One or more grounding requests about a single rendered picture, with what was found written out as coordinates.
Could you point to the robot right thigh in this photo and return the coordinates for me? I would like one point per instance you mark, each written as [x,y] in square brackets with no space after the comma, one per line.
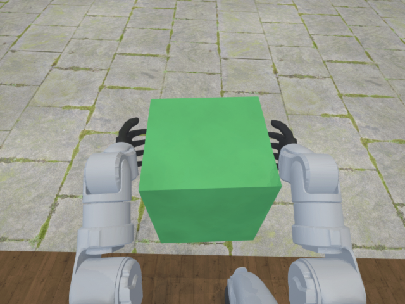
[247,288]

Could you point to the robot left forearm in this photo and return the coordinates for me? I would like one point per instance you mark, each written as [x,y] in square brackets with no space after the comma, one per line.
[107,184]

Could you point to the right robot upper arm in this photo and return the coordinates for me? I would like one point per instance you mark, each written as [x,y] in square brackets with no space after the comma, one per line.
[324,281]

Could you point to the robot right forearm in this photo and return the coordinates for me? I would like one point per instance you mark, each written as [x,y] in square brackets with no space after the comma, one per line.
[315,188]

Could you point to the right robot shin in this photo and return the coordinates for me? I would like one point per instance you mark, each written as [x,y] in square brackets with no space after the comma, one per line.
[240,269]

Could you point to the left robot upper arm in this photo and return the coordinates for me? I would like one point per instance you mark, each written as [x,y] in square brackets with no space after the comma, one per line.
[111,280]

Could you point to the carton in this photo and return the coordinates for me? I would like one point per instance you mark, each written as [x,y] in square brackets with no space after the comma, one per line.
[208,169]

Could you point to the robot left hand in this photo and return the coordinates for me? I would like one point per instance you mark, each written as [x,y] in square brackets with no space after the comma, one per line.
[126,136]

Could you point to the robot right hand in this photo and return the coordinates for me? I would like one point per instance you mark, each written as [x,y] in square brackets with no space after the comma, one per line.
[285,139]

